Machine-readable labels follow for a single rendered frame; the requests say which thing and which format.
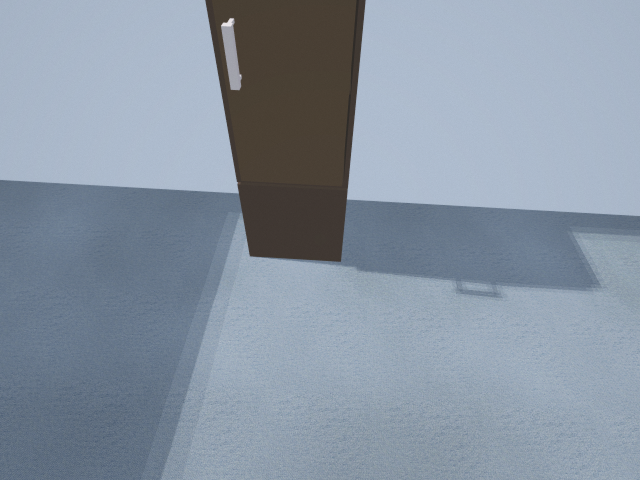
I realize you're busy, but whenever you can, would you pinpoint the handle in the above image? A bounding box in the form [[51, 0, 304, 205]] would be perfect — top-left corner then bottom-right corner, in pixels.
[[221, 18, 242, 90]]

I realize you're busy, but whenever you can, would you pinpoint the cupboard door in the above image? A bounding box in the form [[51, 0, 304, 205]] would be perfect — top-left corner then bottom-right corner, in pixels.
[[212, 0, 357, 186]]

